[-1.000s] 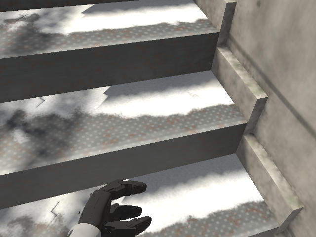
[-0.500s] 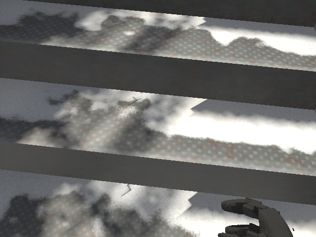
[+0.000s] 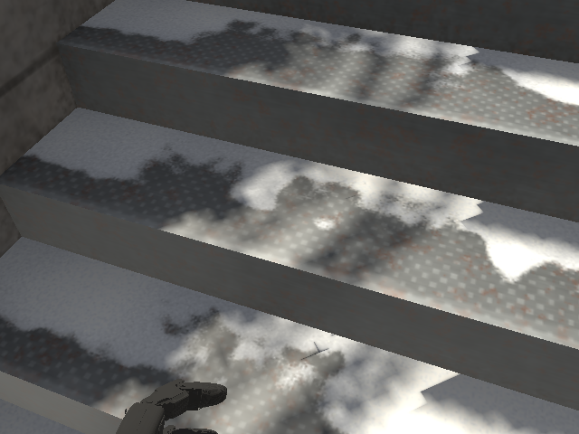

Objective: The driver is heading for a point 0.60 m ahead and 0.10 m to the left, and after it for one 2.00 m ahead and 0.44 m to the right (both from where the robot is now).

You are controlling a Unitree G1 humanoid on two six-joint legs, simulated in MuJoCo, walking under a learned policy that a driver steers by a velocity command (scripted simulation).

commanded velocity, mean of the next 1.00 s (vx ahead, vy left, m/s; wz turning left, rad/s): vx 0.49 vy -0.01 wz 0.35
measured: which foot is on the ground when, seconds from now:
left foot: up 0.00-0.52, down 0.54-1.00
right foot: down 0.00-0.58, up 0.60-1.00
